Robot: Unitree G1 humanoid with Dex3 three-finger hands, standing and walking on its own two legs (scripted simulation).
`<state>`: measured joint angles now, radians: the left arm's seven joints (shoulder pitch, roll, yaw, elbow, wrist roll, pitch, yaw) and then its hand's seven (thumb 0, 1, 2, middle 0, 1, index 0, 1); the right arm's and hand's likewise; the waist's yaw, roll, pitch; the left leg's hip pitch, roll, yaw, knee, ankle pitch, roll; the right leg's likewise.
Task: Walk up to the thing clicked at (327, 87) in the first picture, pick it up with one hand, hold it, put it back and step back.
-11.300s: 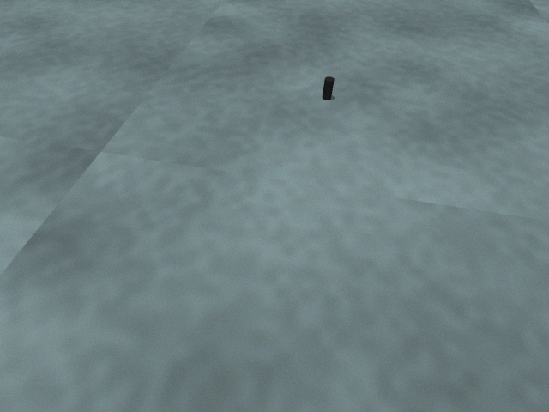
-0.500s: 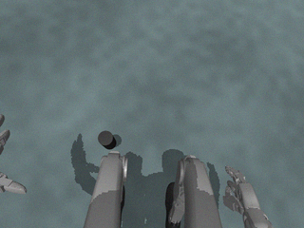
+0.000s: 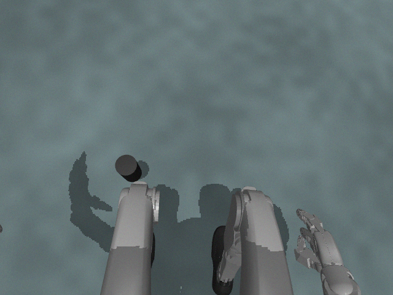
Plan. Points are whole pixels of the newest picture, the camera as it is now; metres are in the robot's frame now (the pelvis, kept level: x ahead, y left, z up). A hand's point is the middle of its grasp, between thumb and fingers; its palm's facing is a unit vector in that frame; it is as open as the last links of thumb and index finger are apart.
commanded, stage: go down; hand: left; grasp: from the side
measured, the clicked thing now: (129, 169) +0.39 +0.20 -0.37
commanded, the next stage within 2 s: approach in 1.12 s
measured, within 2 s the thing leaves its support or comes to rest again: neither
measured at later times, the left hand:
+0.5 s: hand out of the picture +0.30 +0.38 -0.06, palm faces +0.10 -0.98 -0.17, open 17.4 cm
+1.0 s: hand out of the picture +0.30 +0.38 -0.06, palm faces +0.09 -0.98 -0.16, open 17.4 cm
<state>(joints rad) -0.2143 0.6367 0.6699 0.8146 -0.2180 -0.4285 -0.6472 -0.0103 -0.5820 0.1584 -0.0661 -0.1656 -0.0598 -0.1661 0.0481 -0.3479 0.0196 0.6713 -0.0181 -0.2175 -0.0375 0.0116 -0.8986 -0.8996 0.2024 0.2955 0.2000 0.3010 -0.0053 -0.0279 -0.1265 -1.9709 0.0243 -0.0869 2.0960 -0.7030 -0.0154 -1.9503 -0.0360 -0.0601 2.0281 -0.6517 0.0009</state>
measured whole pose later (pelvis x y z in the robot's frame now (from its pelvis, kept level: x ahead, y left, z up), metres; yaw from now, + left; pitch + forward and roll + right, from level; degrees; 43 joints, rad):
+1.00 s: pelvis -0.01 +0.00 -0.05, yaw +0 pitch +31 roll -5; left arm -0.28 0.68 0.72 0.83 -0.27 -0.44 -0.73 -0.01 -0.58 0.16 -0.05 -0.14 -0.04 -0.15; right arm 0.04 -0.36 0.05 0.69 -0.02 -0.21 -0.03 0.01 -0.91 -0.91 0.20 0.30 0.20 0.30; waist -0.01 -0.03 -0.11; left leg -2.10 0.01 -0.09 2.25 -0.70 -0.01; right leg -2.07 -0.04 -0.05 2.17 -0.65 0.01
